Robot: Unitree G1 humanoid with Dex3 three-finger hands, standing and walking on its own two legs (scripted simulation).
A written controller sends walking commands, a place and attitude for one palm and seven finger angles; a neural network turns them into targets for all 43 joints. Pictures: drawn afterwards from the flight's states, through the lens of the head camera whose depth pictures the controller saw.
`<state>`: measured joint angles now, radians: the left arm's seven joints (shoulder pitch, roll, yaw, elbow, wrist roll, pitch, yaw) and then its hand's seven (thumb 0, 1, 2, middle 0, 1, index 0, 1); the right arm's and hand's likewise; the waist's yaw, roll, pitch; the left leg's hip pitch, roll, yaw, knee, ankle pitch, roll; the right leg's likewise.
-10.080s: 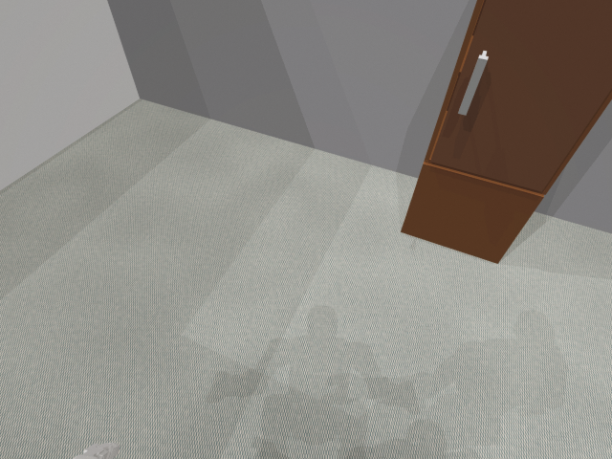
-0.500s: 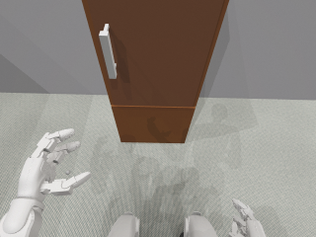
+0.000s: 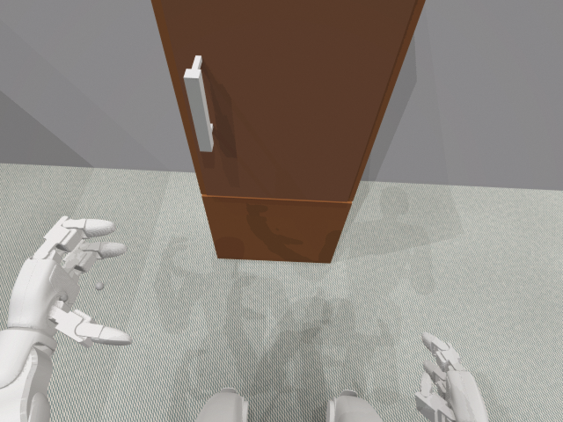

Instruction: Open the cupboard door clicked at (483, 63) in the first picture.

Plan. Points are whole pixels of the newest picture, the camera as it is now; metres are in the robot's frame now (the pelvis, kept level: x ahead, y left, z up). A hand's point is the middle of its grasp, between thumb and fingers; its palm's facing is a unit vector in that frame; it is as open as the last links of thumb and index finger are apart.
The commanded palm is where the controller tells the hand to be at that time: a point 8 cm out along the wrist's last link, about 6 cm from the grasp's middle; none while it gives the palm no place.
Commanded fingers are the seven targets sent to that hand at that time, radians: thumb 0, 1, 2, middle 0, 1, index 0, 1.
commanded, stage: raise the hand with hooked fingers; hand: left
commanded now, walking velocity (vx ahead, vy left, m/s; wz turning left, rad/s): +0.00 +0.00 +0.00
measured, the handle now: (202, 106) +0.63 +0.19 +0.05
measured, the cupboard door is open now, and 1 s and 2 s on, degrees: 0 0 0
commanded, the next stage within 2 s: move the hooked fingers beside the handle in 0.76 s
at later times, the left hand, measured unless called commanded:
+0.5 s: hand (98, 259) +0.30 +0.26 +0.07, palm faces +0.03 -1.00 -0.04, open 14.0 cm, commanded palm +0.27 +0.31 +0.07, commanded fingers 0.00 -0.50 0.30 -0.30 -1.20 -0.30 -1.20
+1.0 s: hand (94, 255) +0.30 +0.27 +0.07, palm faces +0.05 -1.00 -0.04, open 14.0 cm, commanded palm +0.29 +0.31 +0.07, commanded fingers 0.00 -0.50 0.30 -0.30 -1.20 -0.30 -1.20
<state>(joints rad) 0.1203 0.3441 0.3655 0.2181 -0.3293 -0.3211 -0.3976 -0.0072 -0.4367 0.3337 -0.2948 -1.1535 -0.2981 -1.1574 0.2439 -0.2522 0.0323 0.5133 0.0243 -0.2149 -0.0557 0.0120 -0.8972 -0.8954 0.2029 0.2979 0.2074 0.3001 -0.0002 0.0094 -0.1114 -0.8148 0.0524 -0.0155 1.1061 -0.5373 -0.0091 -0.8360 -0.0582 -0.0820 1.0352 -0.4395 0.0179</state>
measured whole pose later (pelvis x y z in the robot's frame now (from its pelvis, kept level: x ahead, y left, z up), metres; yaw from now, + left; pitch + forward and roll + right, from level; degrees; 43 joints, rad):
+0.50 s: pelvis +0.00 -0.01 +0.01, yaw -1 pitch +14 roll -1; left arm -0.02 0.39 0.45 0.42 -0.36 -0.33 -0.49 -0.01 -0.50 0.31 -0.30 -1.20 -0.30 -1.20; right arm 0.29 -0.29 0.02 0.54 0.03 -0.17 -0.06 0.01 -0.90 -0.90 0.20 0.30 0.21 0.30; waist -0.03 0.01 -0.10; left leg -0.77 0.06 0.00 1.04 -0.51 -0.02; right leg -0.80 -0.04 -0.07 0.98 -0.42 0.01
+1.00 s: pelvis +0.00 +0.00 +0.01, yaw +0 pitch +14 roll -2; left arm -0.11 0.39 0.44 0.49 -0.33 -0.35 -0.49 -0.01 -0.51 0.30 -0.30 -1.20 -0.30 -1.20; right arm 0.27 -0.27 0.04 0.55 0.03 -0.19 -0.08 0.01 -0.90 -0.90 0.20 0.30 0.21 0.30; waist -0.01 0.01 -0.09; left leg -0.79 0.05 -0.01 1.06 -0.51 -0.01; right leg -0.82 -0.06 -0.08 1.00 -0.41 0.01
